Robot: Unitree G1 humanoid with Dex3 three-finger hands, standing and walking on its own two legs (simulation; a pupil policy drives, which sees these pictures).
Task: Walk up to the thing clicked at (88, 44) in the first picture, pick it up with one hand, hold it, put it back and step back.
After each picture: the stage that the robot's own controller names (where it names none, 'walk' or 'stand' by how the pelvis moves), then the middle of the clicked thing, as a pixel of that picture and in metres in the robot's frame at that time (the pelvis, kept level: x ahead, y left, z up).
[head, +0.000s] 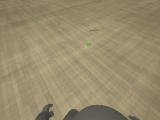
stand; (88, 43) +1.57 +0.05 -0.72
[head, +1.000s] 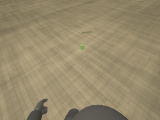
walk; (81, 47) +1.43 +0.20 -0.70
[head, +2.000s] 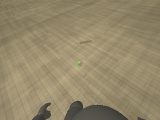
walk; (79, 63) +0.93 +0.28 -0.71
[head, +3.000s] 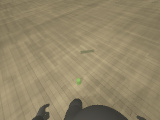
walk; (78, 81) +0.57 +0.22 -0.71
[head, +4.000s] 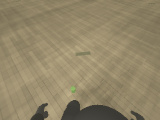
stand; (73, 89) +0.38 +0.20 -0.69
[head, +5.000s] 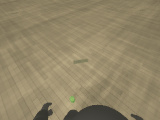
stand; (72, 99) +0.32 +0.21 -0.72
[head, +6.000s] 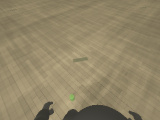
stand; (72, 97) +0.32 +0.21 -0.73
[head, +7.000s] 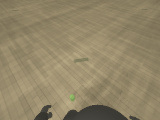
stand; (72, 97) +0.33 +0.21 -0.73
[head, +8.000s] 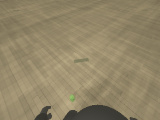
stand; (72, 98) +0.33 +0.21 -0.73
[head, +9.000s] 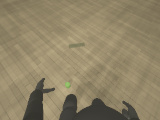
go down; (67, 85) +0.35 +0.22 -0.65
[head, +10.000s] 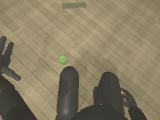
go down; (63, 60) +0.40 +0.25 -0.30
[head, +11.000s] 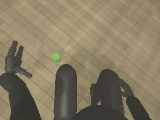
close in; (56, 58) +0.39 +0.27 -0.27
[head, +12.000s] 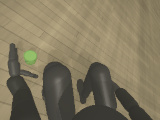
close in; (30, 58) +0.37 +0.30 -0.21
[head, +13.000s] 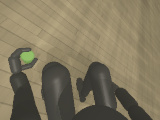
close; (28, 57) +0.37 +0.30 -0.21
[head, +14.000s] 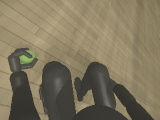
lift; (27, 57) +0.35 +0.30 -0.22
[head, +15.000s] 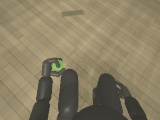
lift; (58, 67) +0.31 +0.24 -0.07
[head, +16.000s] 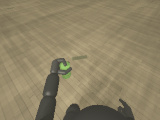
hold; (65, 70) +0.34 +0.18 +0.03
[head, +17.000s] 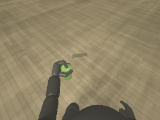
hold; (66, 72) +0.33 +0.17 +0.00
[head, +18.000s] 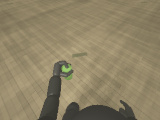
hold; (67, 72) +0.33 +0.17 -0.01
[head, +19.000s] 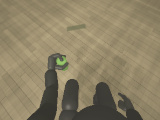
crouch; (62, 63) +0.38 +0.21 -0.08
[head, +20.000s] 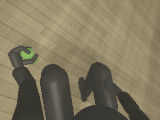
lower; (30, 57) +0.37 +0.30 -0.22
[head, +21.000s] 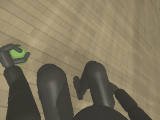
lower; (20, 56) +0.39 +0.31 -0.22
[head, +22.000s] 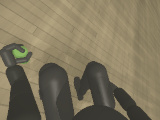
lower; (22, 55) +0.38 +0.31 -0.22
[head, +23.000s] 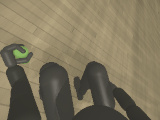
lower; (22, 55) +0.37 +0.31 -0.22
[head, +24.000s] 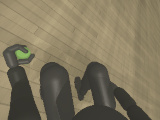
loosen; (24, 56) +0.37 +0.31 -0.22
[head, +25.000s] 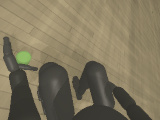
withdraw; (23, 59) +0.36 +0.30 -0.22
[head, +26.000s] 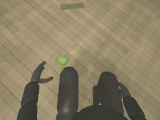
walk; (63, 62) +0.40 +0.25 -0.31
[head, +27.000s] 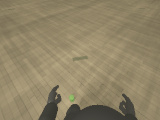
stand; (71, 98) +0.33 +0.19 -0.65
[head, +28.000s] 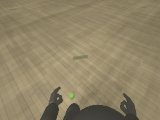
stand; (71, 96) +0.35 +0.21 -0.67
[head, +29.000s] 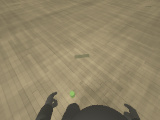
stand; (72, 94) +0.35 +0.20 -0.69
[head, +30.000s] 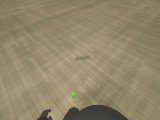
walk; (74, 95) +0.36 +0.20 -0.72
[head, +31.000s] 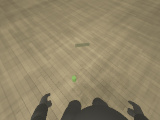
walk; (74, 78) +0.48 +0.19 -0.71
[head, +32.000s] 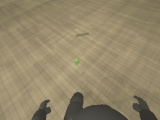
walk; (76, 61) +0.79 +0.27 -0.69
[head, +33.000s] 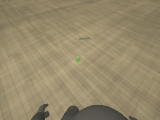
stand; (77, 59) +1.02 +0.22 -0.71
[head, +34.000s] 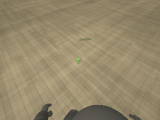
stand; (78, 60) +1.00 +0.22 -0.73
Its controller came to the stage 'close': yes
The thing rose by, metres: 0.70
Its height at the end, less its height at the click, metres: +0.00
